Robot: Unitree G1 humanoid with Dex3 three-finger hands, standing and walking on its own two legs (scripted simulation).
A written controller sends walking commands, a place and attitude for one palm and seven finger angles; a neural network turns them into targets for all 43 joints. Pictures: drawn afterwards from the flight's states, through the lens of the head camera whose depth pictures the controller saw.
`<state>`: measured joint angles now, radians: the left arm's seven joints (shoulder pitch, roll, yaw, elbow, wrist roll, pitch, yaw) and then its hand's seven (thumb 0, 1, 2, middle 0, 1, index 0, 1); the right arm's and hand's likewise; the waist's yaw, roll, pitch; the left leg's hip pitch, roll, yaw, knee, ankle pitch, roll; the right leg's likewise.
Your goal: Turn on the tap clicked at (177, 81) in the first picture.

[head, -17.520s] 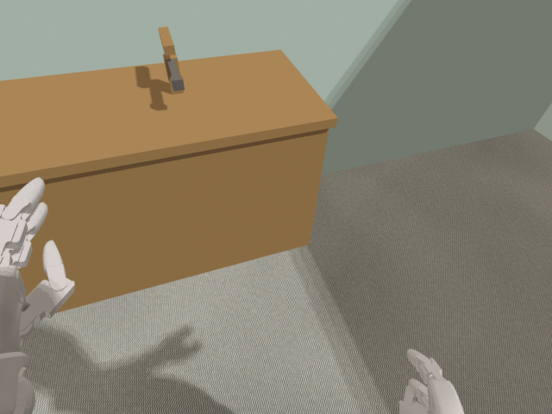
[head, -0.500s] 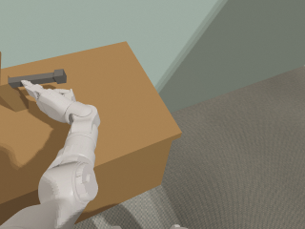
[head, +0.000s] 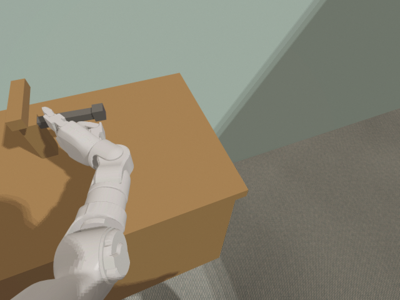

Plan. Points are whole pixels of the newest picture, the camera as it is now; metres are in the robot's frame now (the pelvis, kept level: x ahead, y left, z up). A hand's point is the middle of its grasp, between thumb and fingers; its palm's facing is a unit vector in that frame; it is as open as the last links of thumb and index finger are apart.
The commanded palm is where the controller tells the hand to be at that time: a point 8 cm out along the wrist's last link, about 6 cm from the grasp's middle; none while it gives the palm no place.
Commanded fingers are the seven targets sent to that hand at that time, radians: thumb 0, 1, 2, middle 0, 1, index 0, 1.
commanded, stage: lift the hand up off the lever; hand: left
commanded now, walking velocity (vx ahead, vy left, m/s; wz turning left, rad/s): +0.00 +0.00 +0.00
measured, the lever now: (99, 112) +0.51 +0.23 +0.08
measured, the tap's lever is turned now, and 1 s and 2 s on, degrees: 85 85 85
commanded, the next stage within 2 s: draw the hand back beside the body in 1.72 s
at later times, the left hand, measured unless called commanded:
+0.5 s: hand (99, 125) +0.44 +0.20 +0.11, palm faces +0.83 -0.54 -0.12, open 7.8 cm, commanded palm +0.39 +0.21 +0.12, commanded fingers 0.00 0.90 0.90 -0.15 -0.15 -0.15 -0.15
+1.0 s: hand (97, 121) +0.43 +0.20 +0.13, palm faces +0.83 -0.56 -0.10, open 7.8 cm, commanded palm +0.38 +0.21 +0.14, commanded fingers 0.00 0.90 0.90 -0.15 -0.15 -0.15 -0.15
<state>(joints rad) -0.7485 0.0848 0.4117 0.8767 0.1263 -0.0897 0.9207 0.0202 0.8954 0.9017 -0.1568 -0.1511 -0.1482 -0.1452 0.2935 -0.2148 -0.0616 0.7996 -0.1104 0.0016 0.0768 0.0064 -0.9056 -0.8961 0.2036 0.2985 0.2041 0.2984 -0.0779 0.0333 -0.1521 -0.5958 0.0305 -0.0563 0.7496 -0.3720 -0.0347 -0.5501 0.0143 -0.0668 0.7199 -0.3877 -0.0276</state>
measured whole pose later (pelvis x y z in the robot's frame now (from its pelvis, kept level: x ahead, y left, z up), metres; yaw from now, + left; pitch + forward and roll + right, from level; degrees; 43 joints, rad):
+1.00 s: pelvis +0.00 +0.00 +0.01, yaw +0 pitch +8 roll +0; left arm -0.72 0.03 0.36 0.73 0.10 0.08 0.91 0.02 0.90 0.90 -0.16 -0.15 -0.15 -0.15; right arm 0.22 -0.21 -0.05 0.81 -0.09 0.01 0.04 0.01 -0.91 -0.90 0.20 0.30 0.20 0.30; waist -0.04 0.03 -0.12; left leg -0.46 0.03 -0.06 0.64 -0.32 -0.04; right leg -0.42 0.01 -0.07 0.62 -0.35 -0.03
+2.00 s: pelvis +0.01 +0.00 +0.02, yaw -2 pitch +3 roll +0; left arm -0.45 0.09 0.20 0.34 0.01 0.15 0.47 0.02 0.90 0.90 -0.16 -0.16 -0.15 -0.15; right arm 0.20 -0.21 -0.03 0.72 -0.01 0.07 -0.05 0.01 -0.90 -0.90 0.20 0.30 0.21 0.30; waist -0.01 0.03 -0.06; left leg -0.27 0.03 -0.01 0.52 -0.29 -0.03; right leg -0.26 0.02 -0.02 0.53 -0.32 -0.03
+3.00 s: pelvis +0.00 +0.01 +0.03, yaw -2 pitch -4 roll +0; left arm 0.41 0.32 0.25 -0.37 -0.07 -0.11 0.12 0.02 0.89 0.90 -0.21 -0.30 -0.21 -0.29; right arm 0.18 -0.22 -0.01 0.64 0.00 -0.07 -0.04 0.01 -0.90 -0.90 0.20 0.30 0.21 0.30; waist 0.06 0.06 0.03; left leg -0.10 0.03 0.00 0.44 -0.26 -0.01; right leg -0.07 0.01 -0.01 0.41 -0.26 -0.01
